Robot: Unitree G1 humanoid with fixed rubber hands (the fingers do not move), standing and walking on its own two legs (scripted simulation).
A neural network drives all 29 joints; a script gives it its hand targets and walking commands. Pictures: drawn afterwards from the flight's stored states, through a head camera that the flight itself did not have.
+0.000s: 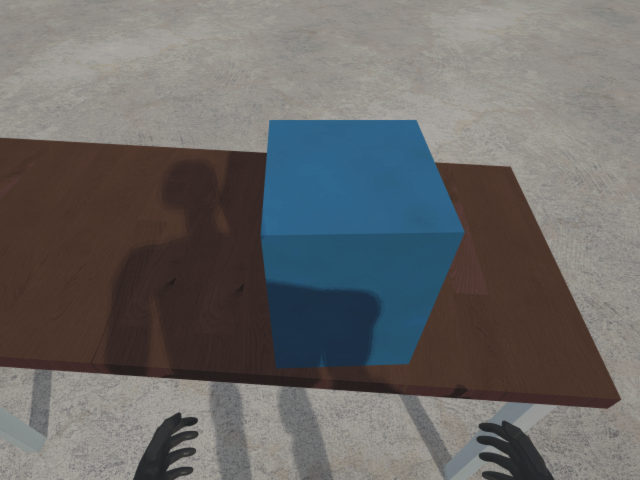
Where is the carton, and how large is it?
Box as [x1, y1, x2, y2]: [261, 120, 464, 368]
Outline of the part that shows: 269,120 261,223 261,243 276,368 408,363 464,232 416,120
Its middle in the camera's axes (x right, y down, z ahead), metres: +0.04 +0.02 +0.57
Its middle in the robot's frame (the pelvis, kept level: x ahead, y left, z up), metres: +0.42 +0.01 +0.05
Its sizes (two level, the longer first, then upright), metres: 0.220 0.204 0.290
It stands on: a table, 0.69 m high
